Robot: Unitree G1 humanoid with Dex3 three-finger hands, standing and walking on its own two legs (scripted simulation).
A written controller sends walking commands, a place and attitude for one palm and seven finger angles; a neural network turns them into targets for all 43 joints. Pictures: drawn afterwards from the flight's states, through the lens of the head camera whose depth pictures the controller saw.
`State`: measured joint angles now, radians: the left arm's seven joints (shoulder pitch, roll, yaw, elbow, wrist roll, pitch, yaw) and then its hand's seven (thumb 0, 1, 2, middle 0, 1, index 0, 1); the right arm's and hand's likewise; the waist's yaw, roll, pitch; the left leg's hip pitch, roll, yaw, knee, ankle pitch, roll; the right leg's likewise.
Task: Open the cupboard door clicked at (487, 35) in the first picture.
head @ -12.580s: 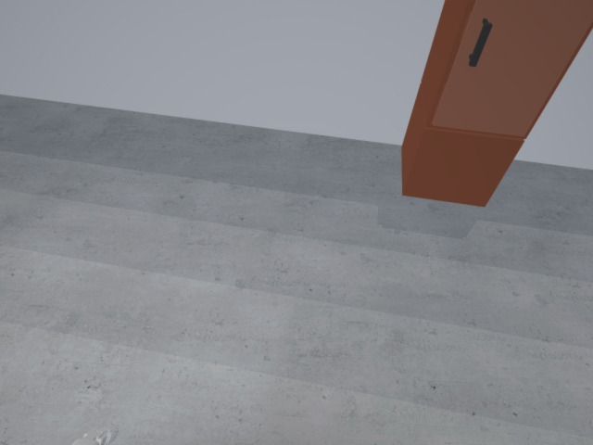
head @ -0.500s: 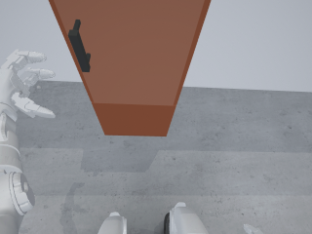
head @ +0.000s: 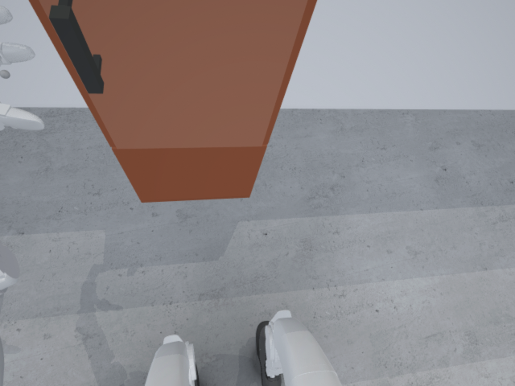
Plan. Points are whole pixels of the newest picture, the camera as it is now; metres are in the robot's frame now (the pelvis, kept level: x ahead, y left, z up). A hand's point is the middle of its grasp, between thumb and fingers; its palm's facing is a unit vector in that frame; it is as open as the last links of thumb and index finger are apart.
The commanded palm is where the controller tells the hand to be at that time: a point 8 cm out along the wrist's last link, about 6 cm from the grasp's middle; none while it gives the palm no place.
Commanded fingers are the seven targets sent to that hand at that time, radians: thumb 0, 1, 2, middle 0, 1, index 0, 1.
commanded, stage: move the hooked fingers beside the handle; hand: left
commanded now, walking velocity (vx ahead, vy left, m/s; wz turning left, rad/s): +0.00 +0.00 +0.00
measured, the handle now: (82, 43) +0.60 +0.19 +0.07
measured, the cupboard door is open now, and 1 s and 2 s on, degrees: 0 0 0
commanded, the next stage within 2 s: slide the fingers in behind the handle in 0.96 s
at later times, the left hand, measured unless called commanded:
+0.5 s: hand (9, 61) +0.56 +0.27 +0.08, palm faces -0.02 -1.00 -0.01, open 14.0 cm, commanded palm +0.54 +0.30 +0.08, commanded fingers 0.00 -0.50 0.30 -0.30 -1.20 -0.30 -1.20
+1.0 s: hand (16, 65) +0.55 +0.26 +0.08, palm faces -0.02 -1.00 -0.03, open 14.0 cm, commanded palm +0.54 +0.30 +0.08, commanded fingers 0.00 -0.50 0.30 -0.30 -1.20 -0.30 -1.20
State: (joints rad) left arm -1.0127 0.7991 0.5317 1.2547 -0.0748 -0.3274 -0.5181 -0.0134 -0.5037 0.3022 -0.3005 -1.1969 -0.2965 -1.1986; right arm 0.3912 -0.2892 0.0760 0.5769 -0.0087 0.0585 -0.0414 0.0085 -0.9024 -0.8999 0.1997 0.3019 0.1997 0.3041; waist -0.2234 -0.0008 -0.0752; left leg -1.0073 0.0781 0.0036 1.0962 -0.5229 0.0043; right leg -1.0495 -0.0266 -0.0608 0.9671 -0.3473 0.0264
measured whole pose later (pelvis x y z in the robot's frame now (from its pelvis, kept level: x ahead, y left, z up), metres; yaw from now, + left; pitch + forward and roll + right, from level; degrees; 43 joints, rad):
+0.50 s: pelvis +0.02 +0.01 +0.00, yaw -1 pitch +27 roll -5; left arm -0.97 0.79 0.58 1.16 -0.06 -0.28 -0.49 -0.01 -0.50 0.30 -0.30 -1.20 -0.30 -1.20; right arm 0.44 -0.26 0.08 0.55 -0.02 0.13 0.01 0.01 -0.90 -0.90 0.20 0.30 0.20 0.30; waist -0.24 0.02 -0.09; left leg -1.01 0.09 0.00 1.07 -0.55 0.01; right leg -1.04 -0.01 -0.06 0.92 -0.35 0.04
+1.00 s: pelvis +0.01 +0.00 +0.00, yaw -1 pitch +27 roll -5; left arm -1.03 0.81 0.54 1.23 -0.05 -0.31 -0.49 -0.01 -0.50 0.30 -0.30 -1.20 -0.30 -1.20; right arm 0.38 -0.28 0.08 0.54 -0.02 0.11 -0.02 0.01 -0.90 -0.90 0.20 0.30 0.20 0.30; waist -0.23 0.01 -0.07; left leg -1.03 0.09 -0.01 1.11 -0.55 0.00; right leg -1.07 -0.01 -0.07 0.97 -0.36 0.02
